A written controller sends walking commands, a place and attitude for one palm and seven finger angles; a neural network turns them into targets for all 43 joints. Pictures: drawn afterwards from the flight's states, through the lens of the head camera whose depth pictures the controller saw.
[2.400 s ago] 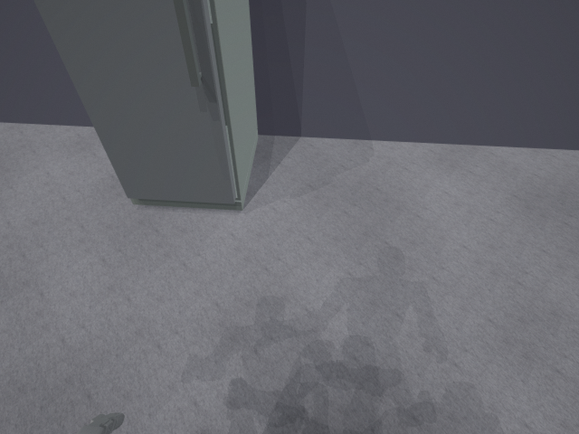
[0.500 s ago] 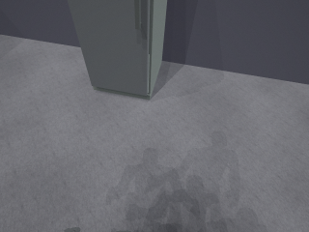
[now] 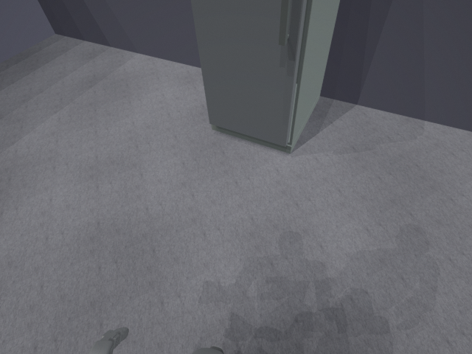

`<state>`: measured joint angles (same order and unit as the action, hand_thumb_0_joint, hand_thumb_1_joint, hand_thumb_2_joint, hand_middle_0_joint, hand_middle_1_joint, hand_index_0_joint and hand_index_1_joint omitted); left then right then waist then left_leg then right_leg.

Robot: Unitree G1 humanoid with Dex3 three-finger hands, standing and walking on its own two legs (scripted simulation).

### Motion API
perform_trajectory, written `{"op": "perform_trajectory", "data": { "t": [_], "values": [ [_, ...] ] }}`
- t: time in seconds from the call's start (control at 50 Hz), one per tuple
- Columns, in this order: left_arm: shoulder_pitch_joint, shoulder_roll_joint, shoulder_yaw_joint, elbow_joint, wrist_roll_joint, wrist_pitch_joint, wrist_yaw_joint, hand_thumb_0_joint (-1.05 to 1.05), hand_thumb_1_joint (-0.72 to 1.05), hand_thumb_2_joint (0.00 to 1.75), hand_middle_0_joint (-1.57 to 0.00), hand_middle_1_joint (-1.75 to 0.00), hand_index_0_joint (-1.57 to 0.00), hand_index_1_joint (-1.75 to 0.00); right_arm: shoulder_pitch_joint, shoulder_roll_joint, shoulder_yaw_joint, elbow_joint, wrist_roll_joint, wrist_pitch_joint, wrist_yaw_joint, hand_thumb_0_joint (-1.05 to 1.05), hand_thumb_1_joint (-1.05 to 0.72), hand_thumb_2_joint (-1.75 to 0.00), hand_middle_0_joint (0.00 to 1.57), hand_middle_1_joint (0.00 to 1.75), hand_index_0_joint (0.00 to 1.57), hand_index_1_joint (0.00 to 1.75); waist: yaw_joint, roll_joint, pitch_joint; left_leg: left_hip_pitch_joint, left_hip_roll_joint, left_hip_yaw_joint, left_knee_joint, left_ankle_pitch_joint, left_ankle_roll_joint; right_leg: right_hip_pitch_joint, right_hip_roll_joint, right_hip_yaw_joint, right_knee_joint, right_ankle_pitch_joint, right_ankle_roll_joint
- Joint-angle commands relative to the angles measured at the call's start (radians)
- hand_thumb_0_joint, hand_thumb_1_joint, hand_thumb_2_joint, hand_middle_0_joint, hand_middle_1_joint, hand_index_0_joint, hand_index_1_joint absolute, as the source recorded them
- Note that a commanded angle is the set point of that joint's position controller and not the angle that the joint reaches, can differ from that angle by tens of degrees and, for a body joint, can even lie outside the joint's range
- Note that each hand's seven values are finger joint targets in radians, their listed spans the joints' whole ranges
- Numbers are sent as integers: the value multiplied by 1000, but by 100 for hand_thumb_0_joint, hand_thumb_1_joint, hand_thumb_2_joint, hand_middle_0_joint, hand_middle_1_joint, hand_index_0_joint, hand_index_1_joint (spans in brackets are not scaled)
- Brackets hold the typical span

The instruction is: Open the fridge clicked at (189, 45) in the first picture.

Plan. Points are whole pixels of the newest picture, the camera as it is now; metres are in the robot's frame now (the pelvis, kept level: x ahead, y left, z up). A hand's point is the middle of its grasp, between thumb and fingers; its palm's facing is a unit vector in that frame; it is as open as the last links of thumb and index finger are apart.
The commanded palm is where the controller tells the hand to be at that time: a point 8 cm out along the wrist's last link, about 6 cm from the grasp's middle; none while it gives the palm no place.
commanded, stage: walk to a spot facing it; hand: right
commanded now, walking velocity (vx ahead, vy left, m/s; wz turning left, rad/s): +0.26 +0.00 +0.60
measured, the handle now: out of the picture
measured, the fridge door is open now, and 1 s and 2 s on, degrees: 0 0 0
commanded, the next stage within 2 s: turn to face it in 1.62 s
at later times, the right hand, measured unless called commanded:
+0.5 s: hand (284, 304) +0.24 -0.08 -0.15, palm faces -0.34 +0.92 -0.21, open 7.4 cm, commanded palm none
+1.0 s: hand (283, 256) +0.36 -0.09 -0.18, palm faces -0.43 +0.89 -0.15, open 7.4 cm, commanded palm none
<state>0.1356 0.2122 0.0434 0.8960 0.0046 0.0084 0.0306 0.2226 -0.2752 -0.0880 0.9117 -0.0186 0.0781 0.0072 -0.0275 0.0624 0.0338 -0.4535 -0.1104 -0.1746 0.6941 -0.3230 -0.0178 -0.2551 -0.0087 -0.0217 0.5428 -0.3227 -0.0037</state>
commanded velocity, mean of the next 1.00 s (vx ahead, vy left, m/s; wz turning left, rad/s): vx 0.34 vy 0.00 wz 0.40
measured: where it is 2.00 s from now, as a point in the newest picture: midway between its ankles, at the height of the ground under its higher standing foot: (177, 262)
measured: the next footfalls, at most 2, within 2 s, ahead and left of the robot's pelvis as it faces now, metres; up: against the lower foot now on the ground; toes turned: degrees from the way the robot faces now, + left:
left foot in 0.42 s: +0.07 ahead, +0.19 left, +0.00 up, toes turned +24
right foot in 0.82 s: +0.36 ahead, +0.03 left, +0.00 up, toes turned +17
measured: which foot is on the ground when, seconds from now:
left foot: up 0.00-0.40, down 0.42-0.82, up 0.84-1.00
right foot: down 0.00-0.42, up 0.44-0.80, down 0.82-1.00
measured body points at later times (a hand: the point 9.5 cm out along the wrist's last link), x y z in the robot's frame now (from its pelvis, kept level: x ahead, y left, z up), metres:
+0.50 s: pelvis +0.05 +0.06 -0.01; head +0.08 +0.08 +0.44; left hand -0.10 +0.28 -0.15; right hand +0.26 -0.13 -0.13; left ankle +0.03 +0.17 -0.73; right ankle +0.01 -0.10 -0.67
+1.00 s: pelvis +0.26 +0.08 +0.01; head +0.28 +0.05 +0.46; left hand +0.20 +0.32 -0.12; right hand +0.38 -0.13 -0.16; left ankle +0.16 +0.19 -0.63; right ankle +0.32 +0.02 -0.73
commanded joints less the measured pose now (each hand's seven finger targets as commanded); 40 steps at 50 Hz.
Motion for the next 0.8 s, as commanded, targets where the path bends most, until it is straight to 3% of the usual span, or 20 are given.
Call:
{"op": "perform_trajectory", "data": {
  "t": [0.0,0.02,0.06,0.16,0.28,0.32,0.34,0.36,0.38,0.4,0.42,0.44,0.46,0.48,0.52,0.58,0.64,0.72,0.76,0.78],
  "values": [
    [-7,180,27,-85,21,-26,14,0,90,90,-20,-30,-20,-30,-13,-102,-43,-91,-18,-28,24,0,-90,-90,20,30,20,30,-4,-197,-11,-156,89,87,511,-93,-43,19,-346,242,-315,5,-137],
    [-9,176,25,-84,22,-31,11,0,90,90,-20,-30,-20,-30,1,-81,-34,-81,-18,-25,35,0,-90,-90,20,30,20,30,-8,-192,-14,-174,96,120,523,-50,-46,44,-294,166,-317,-44,-115],
    [55,169,26,-64,22,-37,8,0,90,90,-20,-30,-20,-30,-43,-64,-23,-97,-16,-25,49,0,-90,-90,20,30,20,30,24,-231,29,-201,118,160,473,-17,-46,71,-270,114,-329,-102,-110],
    [219,184,40,-5,23,-55,2,0,90,90,-20,-30,-20,-30,-159,-33,-10,-134,-16,-35,62,0,-90,-90,20,30,20,30,85,-199,66,-239,181,202,290,-10,-47,183,-340,95,-362,-88,-133],
    [262,194,47,37,31,-58,-11,0,90,90,-20,-30,-20,-30,-222,-6,0,-141,-13,-50,66,0,-90,-90,20,30,20,30,99,-228,60,-75,183,271,57,-48,-24,157,-367,-30,-325,2,-112],
    [251,205,50,43,35,-58,-14,0,90,90,-20,-30,-20,-30,-200,2,0,-133,-13,-59,65,0,-90,-90,20,30,20,30,83,-233,36,16,158,300,-28,-68,-7,152,-371,-76,-272,62,-96],
    [243,208,49,46,33,-57,-15,0,90,90,-20,-30,-20,-30,-153,-2,-4,-118,-12,-68,61,0,-90,-90,20,30,20,30,55,-212,3,113,142,311,-115,-36,7,145,-358,-110,-189,119,-73],
    [237,205,46,49,29,-56,-19,0,90,90,-20,-30,-20,-30,-41,-28,-10,-77,-14,-79,55,0,-90,-90,20,30,20,30,-4,-141,-56,301,95,349,-215,32,31,89,-310,-173,-3,221,-35],
    [245,163,36,36,14,-56,-33,0,90,90,-20,-30,-20,-30,113,-127,-28,-26,-17,-95,38,0,-90,-90,20,30,20,30,-71,54,-155,633,227,177,-286,-39,95,-157,-257,-260,278,189,19],
    [176,90,10,-32,9,-58,-40,0,90,90,-20,-30,-20,-30,254,-266,-60,10,-5,-103,19,0,-90,-90,20,30,20,30,-131,288,-203,787,515,-296,-388,-35,214,-482,-114,-224,586,-289,73],
    [68,132,18,-64,13,-58,-31,0,90,90,-20,-30,-20,-30,276,-280,-63,22,13,-97,2,0,-90,-90,20,30,20,30,-147,187,-173,700,557,-382,-435,-19,263,-547,-139,-70,680,-276,52],
    [35,125,24,-59,11,-58,-33,0,90,90,-20,-30,-20,-30,199,-248,-51,9,9,-99,0,0,-90,-90,20,30,20,30,-114,132,-103,580,521,-350,-471,-177,259,-549,-164,-32,722,-201,50],
    [30,130,27,-45,18,-55,-36,0,90,90,-20,-30,-20,-30,119,-193,-35,-7,6,-102,-3,0,-90,-90,20,30,20,30,-75,89,-14,442,486,-284,-498,-233,240,-526,-185,-16,692,-128,52],
    [77,120,30,-16,25,-47,-40,0,90,90,-20,-30,-20,-30,34,-149,-22,-22,0,-103,-6,0,-90,-90,20,30,20,30,-20,44,8,342,440,-171,-492,-184,217,-442,-194,-18,626,-77,59],
    [148,85,27,21,31,-31,-43,0,90,90,-20,-30,-20,-30,4,-110,-6,-18,-4,-120,-4,0,-90,-90,20,30,20,30,32,39,19,250,359,-33,-491,-4,182,-343,-173,-56,528,1,77],
    [147,77,30,21,28,-31,-52,0,90,90,-20,-30,-20,-30,32,-103,-2,16,-6,-135,-4,0,-90,-90,20,30,20,30,43,72,20,264,327,5,-501,63,180,-343,-152,-66,442,75,82],
    [77,70,28,-10,25,-40,-59,0,90,90,-20,-30,-20,-30,57,-100,-1,37,-6,-142,-6,0,-90,-90,20,30,20,30,30,69,36,275,324,1,-494,71,180,-330,-143,-64,309,113,76],
    [50,63,28,-20,16,-60,-61,0,90,90,-20,-30,-20,-30,65,-113,-6,56,-8,-139,-10,0,-90,-90,20,30,20,30,31,63,41,236,331,-16,-445,84,166,-148,-107,-76,130,112,53],
    [162,90,35,22,20,-71,-50,0,90,90,-20,-30,-20,-30,45,-110,-10,61,-3,-133,-9,0,-90,-90,20,30,20,30,88,1,15,187,278,27,-310,131,135,57,-72,-102,8,138,46],
    [300,147,49,64,25,-79,-37,0,90,90,-20,-30,-20,-30,53,-68,-5,64,-1,-133,-6,0,-90,-90,20,30,20,30,144,-134,-58,126,209,67,-73,192,108,247,-114,-33,-63,85,27]
  ]
}}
